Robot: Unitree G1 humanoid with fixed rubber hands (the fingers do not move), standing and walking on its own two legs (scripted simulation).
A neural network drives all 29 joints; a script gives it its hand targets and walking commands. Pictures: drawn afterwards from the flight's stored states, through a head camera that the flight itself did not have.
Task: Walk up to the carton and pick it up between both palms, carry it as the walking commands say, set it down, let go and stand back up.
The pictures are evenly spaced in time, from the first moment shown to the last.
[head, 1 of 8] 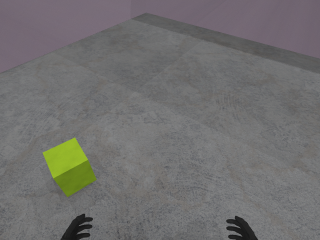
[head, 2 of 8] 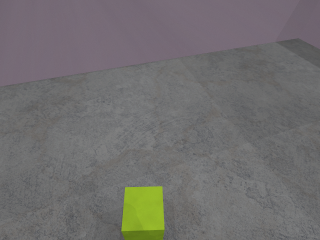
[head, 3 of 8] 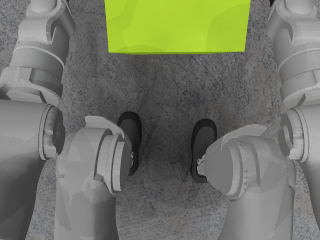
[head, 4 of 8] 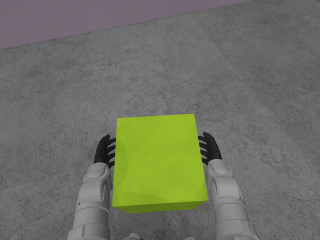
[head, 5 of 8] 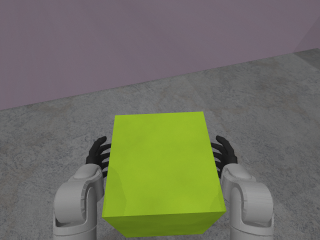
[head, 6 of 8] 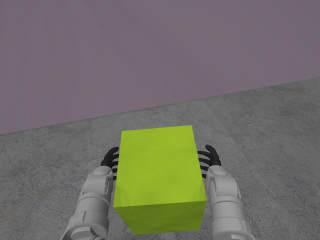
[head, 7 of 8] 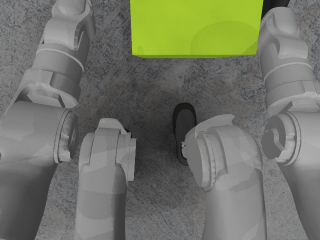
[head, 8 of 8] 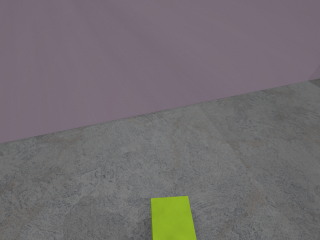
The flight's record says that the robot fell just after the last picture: no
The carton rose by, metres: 0.69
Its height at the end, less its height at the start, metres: +0.00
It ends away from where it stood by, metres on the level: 0.70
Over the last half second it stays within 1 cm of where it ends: yes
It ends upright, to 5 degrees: yes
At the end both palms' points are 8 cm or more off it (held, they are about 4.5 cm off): yes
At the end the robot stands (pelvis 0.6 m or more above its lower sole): yes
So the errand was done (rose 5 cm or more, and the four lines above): yes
